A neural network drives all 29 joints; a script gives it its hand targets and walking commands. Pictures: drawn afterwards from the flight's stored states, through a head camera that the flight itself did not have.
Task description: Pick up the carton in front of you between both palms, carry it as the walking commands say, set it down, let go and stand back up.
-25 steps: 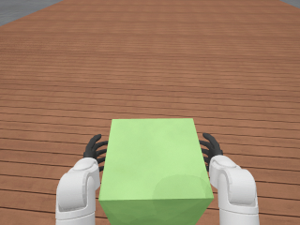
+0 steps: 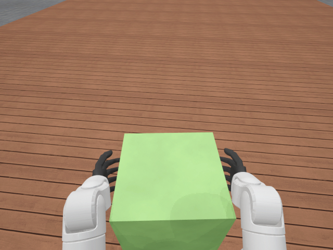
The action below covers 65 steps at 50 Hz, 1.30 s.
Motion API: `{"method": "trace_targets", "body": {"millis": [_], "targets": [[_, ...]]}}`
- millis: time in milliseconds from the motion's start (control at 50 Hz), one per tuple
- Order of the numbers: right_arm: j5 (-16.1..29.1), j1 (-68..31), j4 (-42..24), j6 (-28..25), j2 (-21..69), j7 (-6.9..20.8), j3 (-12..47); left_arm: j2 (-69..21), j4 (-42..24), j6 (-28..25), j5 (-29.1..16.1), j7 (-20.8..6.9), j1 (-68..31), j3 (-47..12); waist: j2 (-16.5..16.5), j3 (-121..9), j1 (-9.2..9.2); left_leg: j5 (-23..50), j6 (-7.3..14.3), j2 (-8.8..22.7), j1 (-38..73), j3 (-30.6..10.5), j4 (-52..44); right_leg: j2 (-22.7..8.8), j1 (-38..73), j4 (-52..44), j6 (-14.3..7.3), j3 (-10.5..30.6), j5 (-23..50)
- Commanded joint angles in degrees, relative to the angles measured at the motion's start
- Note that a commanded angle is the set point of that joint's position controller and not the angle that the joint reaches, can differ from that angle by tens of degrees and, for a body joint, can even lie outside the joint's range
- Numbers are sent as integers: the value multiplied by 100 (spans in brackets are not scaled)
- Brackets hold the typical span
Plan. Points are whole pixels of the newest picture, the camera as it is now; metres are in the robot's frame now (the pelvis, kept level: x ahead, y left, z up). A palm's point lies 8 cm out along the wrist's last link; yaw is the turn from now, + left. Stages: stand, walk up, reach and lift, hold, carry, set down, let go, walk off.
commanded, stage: carry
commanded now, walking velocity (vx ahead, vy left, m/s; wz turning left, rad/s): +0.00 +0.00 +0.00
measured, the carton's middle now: (169, 198) +0.26 +0.00 +0.02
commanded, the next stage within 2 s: hold in 1.24 s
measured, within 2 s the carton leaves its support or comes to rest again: neither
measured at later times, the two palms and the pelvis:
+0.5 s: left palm (98, 206) +0.22 +0.15 +0.06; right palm (237, 202) +0.22 -0.15 +0.06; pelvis -0.04 +0.00 +0.00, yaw +0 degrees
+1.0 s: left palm (99, 204) +0.24 +0.16 +0.05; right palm (231, 200) +0.24 -0.14 +0.05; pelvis -0.05 +0.01 +0.00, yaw +0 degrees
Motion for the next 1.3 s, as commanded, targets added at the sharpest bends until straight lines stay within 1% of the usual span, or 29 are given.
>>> {"method": "trace_targets", "body": {"millis": [0,100,220,300,400,540,660,700,760,840,920,1000,1220,1240,1260,1280], "targets": [[2335,-2603,-275,-8,5187,1477,4058,-5158,-224,28,-2316,-1480,-2539,-4043,-18,-1111,0,2453,6,561,366,-467,-314,-647,609,-311,2,550,2714],[2229,-2469,-40,-125,5258,1525,4092,-5235,26,-92,-2197,-1521,-2401,-4070,-17,-908,0,2008,31,561,254,-504,-489,-645,503,-484,0,576,2264],[2034,-2515,190,-520,5173,1537,4073,-5171,260,-491,-2005,-1529,-2464,-4057,-11,-752,-3,1521,70,563,145,-548,-676,-628,399,-659,-3,620,1699],[1869,-2431,317,-832,5042,1515,3971,-5040,387,-808,-1843,-1515,-2396,-3963,-7,-793,-4,1370,81,560,118,-563,-724,-623,406,-707,-11,635,1547],[1571,-2276,637,-1266,4784,1494,3712,-4782,698,-1228,-1536,-1490,-2216,-3696,-7,-819,-1,1266,85,550,59,-564,-745,-621,384,-727,-18,632,1455],[1073,-2349,1326,-2038,4557,1477,3144,-4559,1386,-2008,-1036,-1468,-2311,-3134,-8,-781,-1,1062,101,542,-43,-580,-781,-617,283,-775,-15,639,1244],[637,-2727,2205,-2812,4652,1516,2528,-4647,2261,-2789,-581,-1503,-2660,-2512,-10,-845,6,934,118,529,-50,-594,-819,-602,293,-798,-12,646,1129],[545,-2878,2470,-3058,4777,1549,2408,-4770,2509,-3035,-496,-1538,-2811,-2396,-11,-890,9,921,124,522,-36,-599,-827,-600,316,-797,-15,649,1122],[501,-3037,2697,-3298,5011,1599,2392,-4992,2714,-3275,-464,-1591,-2974,-2387,-10,-993,7,982,138,514,16,-605,-806,-601,359,-774,-21,651,1182],[584,-2983,2645,-3324,5208,1627,2568,-5173,2661,-3304,-558,-1627,-2949,-2570,-16,-1122,5,1168,160,513,91,-601,-731,-611,414,-714,-28,642,1363],[780,-2774,2315,-3074,5215,1614,2847,-5183,2349,-3056,-740,-1616,-2742,-2853,-19,-1178,3,1388,166,522,122,-592,-647,-628,431,-652,-23,628,1554],[744,-2654,2271,-2941,5056,1591,2764,-5035,2309,-2923,-700,-1594,-2607,-2773,-14,-1095,2,1477,163,526,89,-587,-631,-626,391,-634,-6,619,1590],[791,-2736,2187,-2955,5068,1588,2832,-5039,2205,-2931,-754,-1581,-2691,-2838,-7,-1075,1,1449,173,521,70,-603,-671,-618,398,-633,16,620,1526],[756,-2140,2074,-2898,5233,1636,2772,-5209,2274,-2894,-668,-1638,-2191,-2670,163,-362,111,2823,263,-855,666,-1509,-1006,927,1532,-888,-160,1332,2453],[694,-2242,1814,-2976,4983,1606,2674,-4989,2178,-2969,-552,-1603,-2225,-2637,143,-665,20,2740,291,-730,1014,-1655,-1025,800,1587,-972,-173,1499,2347],[632,-2375,1866,-2967,4988,1618,2676,-5035,2166,-2994,-538,-1601,-2278,-2609,30,-520,50,2798,271,-780,1041,-1645,-1020,838,1500,-995,-148,1514,2377]]}}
